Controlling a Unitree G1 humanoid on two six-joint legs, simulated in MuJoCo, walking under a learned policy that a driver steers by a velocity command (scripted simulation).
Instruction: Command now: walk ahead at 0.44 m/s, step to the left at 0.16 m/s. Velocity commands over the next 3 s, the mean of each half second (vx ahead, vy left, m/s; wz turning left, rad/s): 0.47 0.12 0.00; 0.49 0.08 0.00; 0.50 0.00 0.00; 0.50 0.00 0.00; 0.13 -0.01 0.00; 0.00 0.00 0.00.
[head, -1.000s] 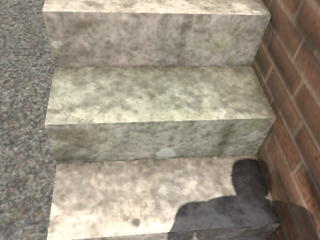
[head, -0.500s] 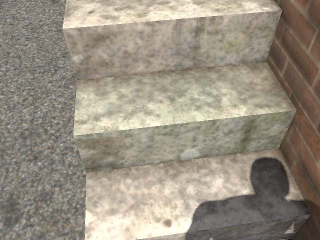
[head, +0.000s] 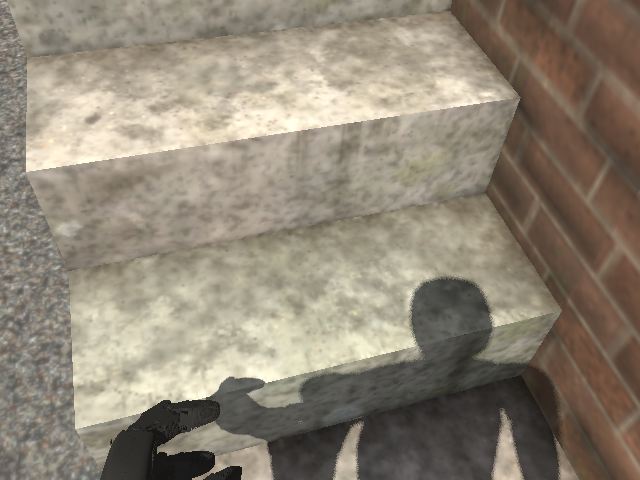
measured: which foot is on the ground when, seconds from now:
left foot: up 0.00-0.24, down 0.26-0.58, up 0.60-0.90, down 0.92-1.00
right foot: up 0.00-0.02, down 0.04-0.46, up 0.48-0.72, down 0.74-1.00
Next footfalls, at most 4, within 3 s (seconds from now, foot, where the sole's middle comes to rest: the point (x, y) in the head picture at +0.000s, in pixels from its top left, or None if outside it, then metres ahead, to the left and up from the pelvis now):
0.04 right None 0.10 -0.07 -0.63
0.26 left None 0.05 0.17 -0.46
0.74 right None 0.30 -0.04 -0.44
0.92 left None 0.28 0.15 -0.40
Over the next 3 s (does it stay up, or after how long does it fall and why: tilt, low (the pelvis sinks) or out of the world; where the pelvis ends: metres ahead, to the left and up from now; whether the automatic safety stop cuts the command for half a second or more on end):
stays up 0.83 0.20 0.73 its command is cut before an obstacle from the start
